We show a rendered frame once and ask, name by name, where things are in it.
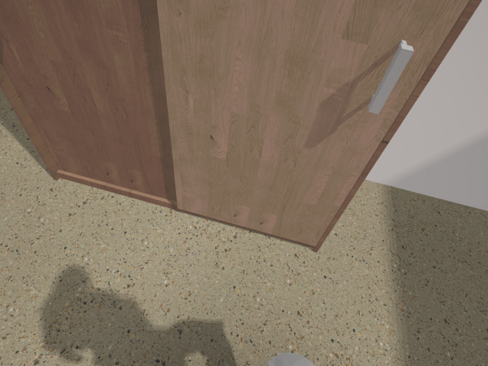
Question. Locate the wardrobe door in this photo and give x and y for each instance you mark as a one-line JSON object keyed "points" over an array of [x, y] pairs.
{"points": [[268, 101], [90, 74]]}

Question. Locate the handle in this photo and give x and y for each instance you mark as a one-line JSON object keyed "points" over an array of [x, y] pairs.
{"points": [[391, 76]]}

